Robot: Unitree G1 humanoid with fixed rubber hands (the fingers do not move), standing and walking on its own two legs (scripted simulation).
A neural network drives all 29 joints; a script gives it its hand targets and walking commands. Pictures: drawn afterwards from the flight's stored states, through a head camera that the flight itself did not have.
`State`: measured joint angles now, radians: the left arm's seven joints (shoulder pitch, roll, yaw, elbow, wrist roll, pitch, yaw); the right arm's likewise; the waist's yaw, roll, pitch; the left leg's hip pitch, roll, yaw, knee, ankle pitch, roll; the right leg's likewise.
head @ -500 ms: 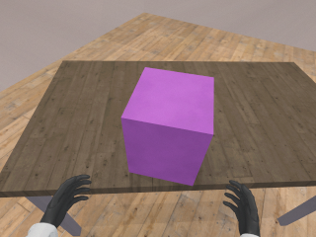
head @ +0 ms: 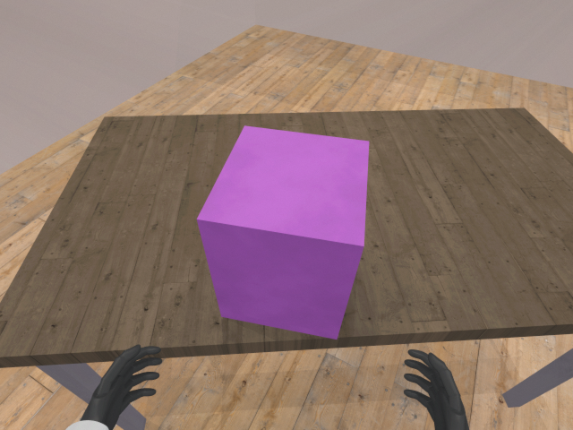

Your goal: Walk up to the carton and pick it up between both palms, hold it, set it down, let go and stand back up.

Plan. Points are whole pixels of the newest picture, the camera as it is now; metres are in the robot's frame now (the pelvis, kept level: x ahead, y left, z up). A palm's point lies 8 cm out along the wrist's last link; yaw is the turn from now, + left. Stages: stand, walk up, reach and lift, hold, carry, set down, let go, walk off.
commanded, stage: set down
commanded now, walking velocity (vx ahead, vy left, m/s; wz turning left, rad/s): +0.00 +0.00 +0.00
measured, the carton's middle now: (291, 233) +0.41 +0.02 +0.04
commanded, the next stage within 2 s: let go in 0.56 s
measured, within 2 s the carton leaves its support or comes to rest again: neither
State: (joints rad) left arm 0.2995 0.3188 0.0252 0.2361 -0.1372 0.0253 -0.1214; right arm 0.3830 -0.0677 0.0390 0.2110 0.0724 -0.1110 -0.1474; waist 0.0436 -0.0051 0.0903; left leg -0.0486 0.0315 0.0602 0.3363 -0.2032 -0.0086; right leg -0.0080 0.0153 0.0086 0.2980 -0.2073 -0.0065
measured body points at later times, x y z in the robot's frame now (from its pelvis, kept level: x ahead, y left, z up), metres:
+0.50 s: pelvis +0.00 +0.00 +0.00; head +0.00 +0.00 +0.45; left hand +0.16 +0.24 -0.08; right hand +0.17 -0.22 -0.08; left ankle -0.01 +0.12 -0.75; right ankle -0.02 -0.12 -0.75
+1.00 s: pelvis -0.01 -0.01 +0.00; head -0.01 +0.00 +0.45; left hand +0.17 +0.22 -0.09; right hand +0.17 -0.24 -0.08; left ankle -0.01 +0.12 -0.75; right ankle -0.02 -0.12 -0.75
